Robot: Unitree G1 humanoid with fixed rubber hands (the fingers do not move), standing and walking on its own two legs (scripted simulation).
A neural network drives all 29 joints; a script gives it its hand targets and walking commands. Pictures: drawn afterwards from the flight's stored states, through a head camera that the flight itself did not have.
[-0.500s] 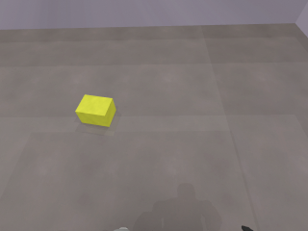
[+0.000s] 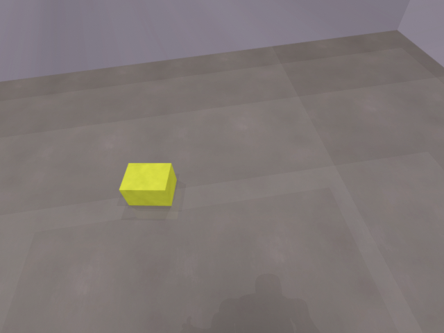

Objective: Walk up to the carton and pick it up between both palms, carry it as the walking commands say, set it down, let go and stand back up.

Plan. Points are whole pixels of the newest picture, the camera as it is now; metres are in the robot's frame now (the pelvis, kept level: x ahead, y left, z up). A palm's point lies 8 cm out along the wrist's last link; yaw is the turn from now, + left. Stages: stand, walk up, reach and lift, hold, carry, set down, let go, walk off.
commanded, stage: walk up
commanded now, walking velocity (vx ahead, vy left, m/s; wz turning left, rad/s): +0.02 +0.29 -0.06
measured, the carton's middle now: (149, 184) +0.93 +0.45 -0.69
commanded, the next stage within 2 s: none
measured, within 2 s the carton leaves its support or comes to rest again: neither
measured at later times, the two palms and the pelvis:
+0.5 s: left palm out of the picture +0.10 +0.49 -0.12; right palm out of the picture +0.07 -0.03 -0.11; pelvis +0.04 +0.21 +0.01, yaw -2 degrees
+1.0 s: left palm out of the picture +0.11 +0.66 -0.12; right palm (174, 295) +0.23 +0.12 -0.10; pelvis +0.13 +0.38 +0.01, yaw -1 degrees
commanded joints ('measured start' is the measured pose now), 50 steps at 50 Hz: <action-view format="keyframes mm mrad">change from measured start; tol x32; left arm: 1 63 197 54 -13 8 -17 -5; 50 69 168 23 -5 -2 -103 -105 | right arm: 1 -15 -103 -40 -89 0 -10 22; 45 -89 -14 -2 -76 7 -95 63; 50 314 -169 -50 70 13 -142 21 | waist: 1 -12 -182 -6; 11 17 -306 -43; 15 -114 327 -150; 32 50 39 -42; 35 135 -431 -45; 50 -109 119 -100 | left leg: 1 -154 122 -166 199 116 -46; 13 475 64 22 -633 165 -25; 15 492 413 -373 -726 394 152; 32 174 234 -238 -671 408 128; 35 -284 19 -62 -21 -155 -43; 38 -261 144 -217 169 92 -36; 50 620 255 -108 -713 -30 -9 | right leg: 1 67 -326 347 -355 110 -127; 11 -1 -257 149 -354 58 -43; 15 -413 62 77 366 -498 58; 19 -294 17 130 594 -213 57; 32 109 36 32 -54 -62 -8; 35 349 -538 711 -434 174 -256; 38 197 -345 527 -456 -418 -139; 46 82 -188 121 -481 -234 -77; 50 -200 -45 -16 115 -248 -4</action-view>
